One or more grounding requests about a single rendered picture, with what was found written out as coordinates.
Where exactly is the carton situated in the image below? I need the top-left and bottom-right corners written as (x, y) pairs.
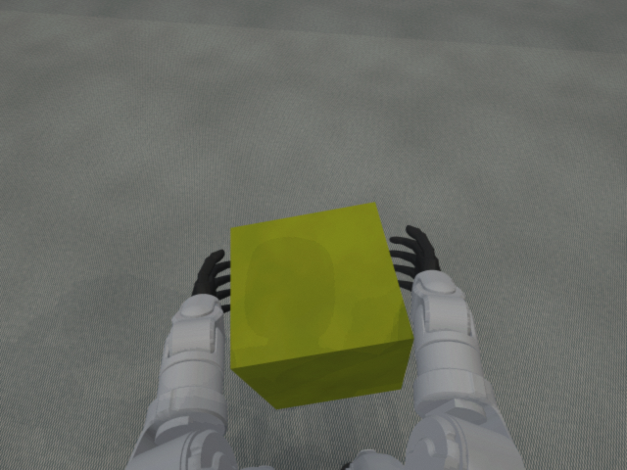
top-left (230, 202), bottom-right (414, 409)

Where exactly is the robot left hand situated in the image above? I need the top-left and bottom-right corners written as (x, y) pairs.
top-left (191, 250), bottom-right (230, 313)

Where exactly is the right robot upper arm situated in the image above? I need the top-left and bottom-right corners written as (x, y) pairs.
top-left (404, 413), bottom-right (525, 470)

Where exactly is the right robot forearm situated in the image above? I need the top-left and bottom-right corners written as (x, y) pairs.
top-left (410, 270), bottom-right (515, 445)

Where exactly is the left robot upper arm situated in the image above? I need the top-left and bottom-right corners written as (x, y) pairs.
top-left (125, 429), bottom-right (238, 470)

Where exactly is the robot right shin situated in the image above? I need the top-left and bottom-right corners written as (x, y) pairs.
top-left (352, 449), bottom-right (376, 463)

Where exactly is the robot right hand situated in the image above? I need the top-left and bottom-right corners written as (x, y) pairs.
top-left (389, 225), bottom-right (441, 291)

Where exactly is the left robot forearm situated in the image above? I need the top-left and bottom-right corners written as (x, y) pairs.
top-left (126, 294), bottom-right (227, 466)

